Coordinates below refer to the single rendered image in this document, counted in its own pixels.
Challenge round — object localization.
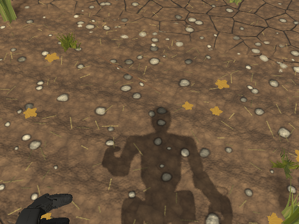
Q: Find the robot left hand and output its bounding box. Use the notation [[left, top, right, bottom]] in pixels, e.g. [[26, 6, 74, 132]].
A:
[[15, 193, 73, 224]]

